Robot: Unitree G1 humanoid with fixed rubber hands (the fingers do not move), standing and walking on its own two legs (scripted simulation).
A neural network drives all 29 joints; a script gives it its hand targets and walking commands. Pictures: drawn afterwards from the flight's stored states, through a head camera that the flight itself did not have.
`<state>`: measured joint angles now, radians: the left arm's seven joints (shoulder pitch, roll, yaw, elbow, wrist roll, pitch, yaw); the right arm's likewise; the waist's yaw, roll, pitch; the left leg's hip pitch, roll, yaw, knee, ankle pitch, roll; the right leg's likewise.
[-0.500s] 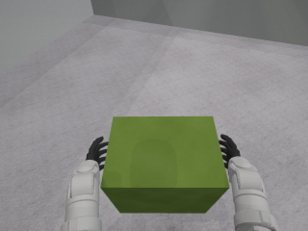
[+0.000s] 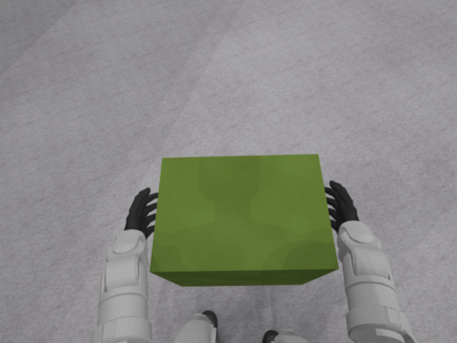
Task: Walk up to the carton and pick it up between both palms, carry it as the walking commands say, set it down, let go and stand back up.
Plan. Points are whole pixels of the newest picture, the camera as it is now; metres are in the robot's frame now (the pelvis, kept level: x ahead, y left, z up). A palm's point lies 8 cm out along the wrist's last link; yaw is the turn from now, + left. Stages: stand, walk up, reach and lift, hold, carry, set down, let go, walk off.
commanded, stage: set down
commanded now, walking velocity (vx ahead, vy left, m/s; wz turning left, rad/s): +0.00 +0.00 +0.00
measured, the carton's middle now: (240, 229) +0.34 +0.03 -0.13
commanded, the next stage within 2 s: none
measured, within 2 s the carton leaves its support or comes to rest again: neither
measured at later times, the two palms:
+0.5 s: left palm (151, 229) +0.33 +0.22 -0.13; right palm (329, 222) +0.37 -0.16 -0.13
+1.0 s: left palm (161, 231) +0.35 +0.22 -0.23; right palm (313, 225) +0.40 -0.15 -0.23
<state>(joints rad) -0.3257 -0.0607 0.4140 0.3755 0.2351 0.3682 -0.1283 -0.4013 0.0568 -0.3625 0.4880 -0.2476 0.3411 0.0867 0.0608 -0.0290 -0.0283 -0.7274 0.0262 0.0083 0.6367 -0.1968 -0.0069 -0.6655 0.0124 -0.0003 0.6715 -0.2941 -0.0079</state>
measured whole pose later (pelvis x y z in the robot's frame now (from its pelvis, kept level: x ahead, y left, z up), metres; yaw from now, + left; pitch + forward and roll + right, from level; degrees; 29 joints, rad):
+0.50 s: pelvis -0.04 +0.00 -0.07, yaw +0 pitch +31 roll -1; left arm -0.58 -0.05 0.49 0.42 0.25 0.38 -0.13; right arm -0.64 0.02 -0.47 0.54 -0.23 0.35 0.10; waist 0.06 -0.05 -0.13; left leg -1.29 0.03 0.00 1.01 -0.27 0.00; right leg -1.23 0.02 0.00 1.06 -0.38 -0.01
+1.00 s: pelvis -0.05 +0.00 -0.15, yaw -1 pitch +44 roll -1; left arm -0.70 0.02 0.49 0.48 0.19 0.36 -0.10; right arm -0.77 -0.04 -0.40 0.59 -0.15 0.34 0.03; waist 0.07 -0.04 -0.24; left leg -1.75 0.04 -0.02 1.34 -0.35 -0.01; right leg -1.68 0.03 -0.01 1.39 -0.47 -0.01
